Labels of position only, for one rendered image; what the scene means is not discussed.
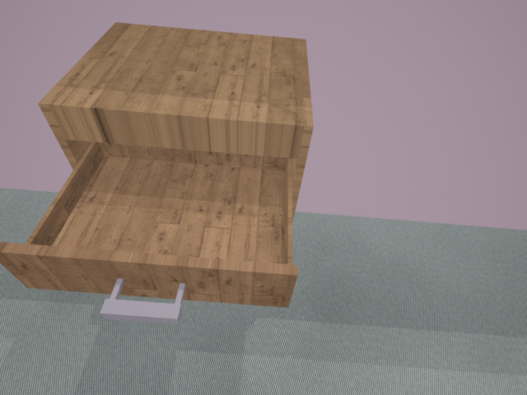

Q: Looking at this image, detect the handle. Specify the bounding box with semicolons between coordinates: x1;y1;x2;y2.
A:
100;278;186;324

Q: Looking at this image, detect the drawer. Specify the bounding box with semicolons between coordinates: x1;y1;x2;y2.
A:
0;142;298;308

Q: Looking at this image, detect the cabinet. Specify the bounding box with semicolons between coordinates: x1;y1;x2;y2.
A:
38;22;314;223

